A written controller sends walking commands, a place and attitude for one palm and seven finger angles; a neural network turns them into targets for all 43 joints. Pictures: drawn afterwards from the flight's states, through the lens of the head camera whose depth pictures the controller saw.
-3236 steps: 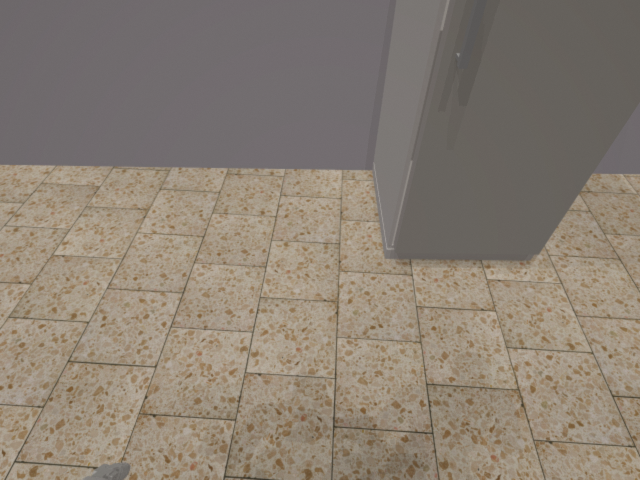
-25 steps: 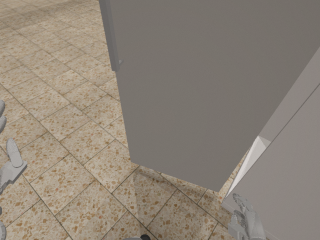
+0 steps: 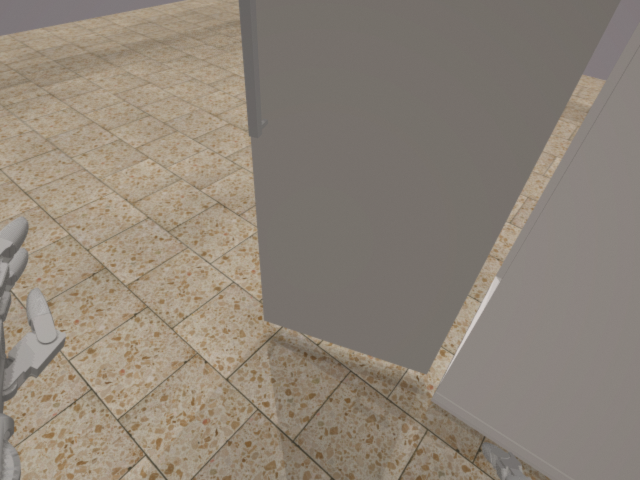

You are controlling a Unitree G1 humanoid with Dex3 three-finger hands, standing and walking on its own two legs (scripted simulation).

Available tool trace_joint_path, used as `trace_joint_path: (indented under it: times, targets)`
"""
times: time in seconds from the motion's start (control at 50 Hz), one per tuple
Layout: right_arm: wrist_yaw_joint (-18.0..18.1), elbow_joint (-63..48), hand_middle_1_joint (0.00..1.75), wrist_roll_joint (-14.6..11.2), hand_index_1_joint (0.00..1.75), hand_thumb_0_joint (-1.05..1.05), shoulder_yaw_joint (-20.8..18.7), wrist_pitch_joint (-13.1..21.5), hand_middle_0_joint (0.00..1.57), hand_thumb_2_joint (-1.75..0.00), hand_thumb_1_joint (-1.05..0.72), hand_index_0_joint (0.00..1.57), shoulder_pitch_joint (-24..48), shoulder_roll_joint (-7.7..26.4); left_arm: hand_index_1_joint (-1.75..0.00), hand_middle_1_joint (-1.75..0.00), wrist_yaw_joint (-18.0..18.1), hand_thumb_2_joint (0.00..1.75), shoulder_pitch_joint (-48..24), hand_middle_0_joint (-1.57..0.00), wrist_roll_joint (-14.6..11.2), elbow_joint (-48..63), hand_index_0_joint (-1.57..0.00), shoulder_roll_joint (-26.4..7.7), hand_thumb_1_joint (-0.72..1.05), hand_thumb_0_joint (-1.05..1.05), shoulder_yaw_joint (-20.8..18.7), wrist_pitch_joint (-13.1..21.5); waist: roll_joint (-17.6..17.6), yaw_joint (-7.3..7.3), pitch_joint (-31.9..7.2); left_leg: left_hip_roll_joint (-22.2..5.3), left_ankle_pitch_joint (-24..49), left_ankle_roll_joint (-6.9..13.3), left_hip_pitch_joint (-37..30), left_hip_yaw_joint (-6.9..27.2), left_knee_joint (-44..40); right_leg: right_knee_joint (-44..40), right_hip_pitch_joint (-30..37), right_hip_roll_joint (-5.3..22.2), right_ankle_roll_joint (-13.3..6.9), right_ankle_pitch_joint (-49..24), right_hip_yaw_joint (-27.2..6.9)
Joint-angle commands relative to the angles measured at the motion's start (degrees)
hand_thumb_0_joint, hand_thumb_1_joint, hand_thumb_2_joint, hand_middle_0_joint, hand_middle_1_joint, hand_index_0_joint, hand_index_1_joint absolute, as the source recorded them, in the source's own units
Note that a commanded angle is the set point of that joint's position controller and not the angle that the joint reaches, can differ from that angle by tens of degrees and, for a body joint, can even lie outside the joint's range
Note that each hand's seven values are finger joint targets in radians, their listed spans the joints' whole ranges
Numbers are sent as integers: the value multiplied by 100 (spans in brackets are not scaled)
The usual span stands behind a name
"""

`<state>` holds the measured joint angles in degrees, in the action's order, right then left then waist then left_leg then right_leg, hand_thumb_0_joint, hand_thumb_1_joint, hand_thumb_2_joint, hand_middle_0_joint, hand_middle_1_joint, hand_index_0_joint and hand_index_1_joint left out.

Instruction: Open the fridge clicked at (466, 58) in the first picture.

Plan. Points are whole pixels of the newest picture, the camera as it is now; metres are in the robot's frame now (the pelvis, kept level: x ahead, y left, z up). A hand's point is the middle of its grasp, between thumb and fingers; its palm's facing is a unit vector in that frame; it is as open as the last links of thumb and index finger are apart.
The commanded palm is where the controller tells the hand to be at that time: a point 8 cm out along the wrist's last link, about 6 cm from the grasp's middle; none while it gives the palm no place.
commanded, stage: stop stepping back and stand still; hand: left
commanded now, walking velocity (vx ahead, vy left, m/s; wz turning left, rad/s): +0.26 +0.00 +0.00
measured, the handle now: (256, 67) +0.76 +0.18 +0.21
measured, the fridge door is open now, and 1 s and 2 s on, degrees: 107 107 107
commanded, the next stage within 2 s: let the arm hang, fingers relaxed in 0.62 s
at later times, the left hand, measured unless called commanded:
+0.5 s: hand (8, 389) +0.14 +0.27 +0.17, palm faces +0.45 -0.79 -0.43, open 7.4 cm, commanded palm +0.09 +0.31 +0.18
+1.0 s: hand out of the picture +0.03 +0.24 -0.17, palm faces -0.09 -0.97 -0.21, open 7.4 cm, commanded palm none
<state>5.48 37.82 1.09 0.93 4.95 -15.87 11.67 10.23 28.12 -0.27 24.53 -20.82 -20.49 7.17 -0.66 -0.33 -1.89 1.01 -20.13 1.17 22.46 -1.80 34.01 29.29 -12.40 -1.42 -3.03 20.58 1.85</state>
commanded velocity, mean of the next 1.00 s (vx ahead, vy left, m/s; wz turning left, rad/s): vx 0.08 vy -0.01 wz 0.00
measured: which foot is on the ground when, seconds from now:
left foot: up 0.00-0.16, down 0.18-0.44, up 0.46-0.70, down 0.72-1.00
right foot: down 0.00-0.18, up 0.20-0.42, down 0.44-1.00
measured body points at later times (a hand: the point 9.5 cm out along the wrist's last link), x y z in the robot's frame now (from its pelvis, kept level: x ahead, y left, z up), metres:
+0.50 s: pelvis -0.06 +0.01 -0.01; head -0.07 +0.02 +0.44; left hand +0.11 +0.31 +0.19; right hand +0.10 -0.20 -0.10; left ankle +0.00 +0.14 -0.71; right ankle -0.05 -0.06 -0.74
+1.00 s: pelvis -0.05 +0.05 -0.01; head -0.04 +0.06 +0.44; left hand +0.03 +0.29 -0.15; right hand +0.05 -0.22 -0.12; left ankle +0.00 +0.14 -0.74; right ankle -0.05 -0.08 -0.74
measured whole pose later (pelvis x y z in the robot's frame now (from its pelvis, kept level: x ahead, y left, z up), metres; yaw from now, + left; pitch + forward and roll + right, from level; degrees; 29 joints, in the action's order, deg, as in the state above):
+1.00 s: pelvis -0.05 +0.05 -0.01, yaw +1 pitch -1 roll +0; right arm -0.9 48.6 1.5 0.9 -1.0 -11.0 16.2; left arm -0.6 14.8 1.7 -45.9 -14.4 2.8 -3.1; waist -2.0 2.0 1.9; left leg 1.8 -12.8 2.8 18.9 -3.2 32.5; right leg 34.7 -15.0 1.2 0.4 18.9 0.3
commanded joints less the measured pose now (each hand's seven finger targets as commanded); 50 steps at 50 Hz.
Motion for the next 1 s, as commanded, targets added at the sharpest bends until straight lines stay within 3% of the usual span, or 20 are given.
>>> trace_joint_path:
  times: [0.0,0.08,0.12,0.16,0.18,0.22,0.38,0.4,0.42,0.46,0.48,0.64,0.68,0.7,0.72,0.76,0.82,0.86,0.92,0.98]
  targets:
    - [-1,-672,30,-23,30,0,-378,321,20,-90,-90,20,860,772,-30,-30,96,90,-869,-20,-78,1619,-20,-1365,90,0,-707,506,-868,50,292,-233,-216,-187,930,115,3047,-1937,-640,2023,-1075,1272,-2658]
    - [26,-702,30,-16,30,0,-287,275,20,-90,-90,20,771,581,-30,-30,136,90,-654,-20,-39,911,-20,-1253,90,0,-741,504,-761,112,273,-537,-502,-64,-668,-205,956,-1431,-1764,1497,-517,2281,-1170]
    - [122,-704,30,-20,30,0,-273,319,20,-90,-90,20,789,703,-30,-30,144,90,-941,-20,-47,1072,-20,-1238,90,0,-677,567,15,158,308,-463,-789,53,-1443,-219,-125,-434,-2108,1047,-340,2128,-769]
    - [161,-914,30,-10,30,0,-265,373,20,-90,-90,20,839,956,-30,-30,183,90,-1058,-20,-33,1448,-20,-1147,90,0,-634,696,2534,142,432,-2062,-2766,700,-1091,2589,-2308,2535,-2402,-71,230,1256,324]
    - [120,-965,30,12,30,0,-261,365,20,-90,-90,20,940,855,-30,-30,184,90,-1293,-20,65,1498,-20,-1324,90,0,-778,722,2111,142,740,-2361,-2761,949,-359,2946,-2766,3540,-2318,72,226,852,-101]
    - [0,-828,30,11,30,0,-327,384,20,-90,-90,20,939,775,-30,-30,77,90,-960,-20,67,1336,-20,-1329,90,0,-880,730,1051,3,229,-2044,-2405,768,5,2241,-2487,3684,-1586,242,265,534,-13]
    - [-73,-985,30,-9,30,0,-231,281,20,-90,-90,20,1012,665,-30,-30,105,90,-307,-20,-36,1415,-20,-1176,90,0,-656,340,1185,-76,196,-1153,-2244,74,1038,426,-1497,-41,1091,-86,17,848,644]
    - [-84,-1006,30,-20,30,0,-269,223,20,-90,-90,20,933,597,-30,-30,106,90,-339,-20,-15,1413,-20,-1275,90,0,-747,303,121,-90,216,-734,-1808,-17,1254,0,19,-893,993,536,-298,1081,-329]
    - [-104,-1024,30,-44,30,0,-266,196,20,-90,-90,20,946,481,-30,-30,98,90,-398,-20,-45,1491,-20,-1522,90,0,-897,292,-1410,-103,230,-227,-1070,-154,1760,-247,1911,-2032,644,1977,-898,1778,-2812]
    - [-55,-898,30,1,30,0,-181,380,20,-90,-90,20,997,527,-30,-30,168,90,-813,-20,-167,1753,-20,-1786,90,0,-1233,468,-573,42,181,-389,-520,-312,1658,-3,2790,-1662,591,2217,-997,-2356,-2285]
    - [-89,-728,30,-13,30,0,-171,435,20,-90,-90,20,760,432,-30,-30,160,90,-620,-20,-168,1389,-20,-1529,90,0,-1110,497,-555,88,-512,-378,-271,-290,1348,67,2582,-1226,1025,1977,-845,-2247,-1972]
    - [-12,-878,30,-87,30,0,-280,508,20,-90,-90,20,865,658,-30,-30,102,90,-458,-20,-179,1306,-20,-1189,90,0,-734,568,-457,-17,-101,-193,636,-69,-791,-354,-378,-873,103,1356,-228,-1270,-808]
    - [15,-960,30,-110,30,0,-341,508,20,-90,-90,20,866,785,-30,-30,88,90,-339,-20,-173,1398,-20,-1158,90,0,-717,584,179,-35,-68,-682,1144,110,-1166,265,-999,-425,-140,935,57,-778,-571]
    - [-597,426,30,66,30,0,-756,576,20,-90,-90,20,758,2184,-30,-30,-761,90,-617,-20,460,-3218,-20,-449,90,0,1445,-244,832,347,155,-1411,2410,445,-1130,1060,-277,1156,-1463,980,177,-1076,-18]
    - [-640,22,30,-31,30,0,-653,-25,20,-90,-90,20,637,1880,-30,-30,-870,90,-625,-20,246,-3315,-20,-371,90,0,1312,-678,965,127,110,-1664,2416,831,-337,1592,-923,1673,-1139,461,309,671,-166]
    - [-599,-94,30,87,30,0,-467,-200,20,-90,-90,20,808,1407,-30,-30,-906,90,-808,-20,278,-3511,-20,-158,90,0,1397,-797,740,97,107,-1564,1176,964,529,1780,-1341,2141,-853,329,368,1254,-374]
    - [-574,-81,30,100,30,0,-394,-260,20,-90,-90,20,887,1639,-30,-30,-954,90,-988,-20,239,-4509,-20,-510,90,0,1540,-645,-664,-179,-301,-1122,1516,577,32,1320,-839,408,48,425,281,-31,-263]
    - [-569,31,30,-6,30,0,-390,-333,20,-90,-90,20,865,1568,-30,-30,-922,90,-1337,-20,211,-5211,-20,-949,90,0,1599,-569,-1107,-27,-434,-449,1044,159,-165,650,-398,-322,198,1098,10,-1343,-1083]
    - [-586,576,30,58,30,0,-369,-512,20,-90,-90,20,752,1498,-30,-30,-940,90,-2022,-20,178,-6100,-20,-787,90,0,1842,-667,-50,256,434,-439,-36,86,-687,687,-825,-776,-1096,1001,-158,662,-1175]
    - [-574,917,30,47,30,0,-315,-472,20,-90,-90,20,840,1533,-30,-30,-954,90,-1771,-20,167,-6847,-20,-692,90,0,1922,-639,541,76,310,-705,180,167,-660,893,-1525,-624,-373,612,75,-101,-753]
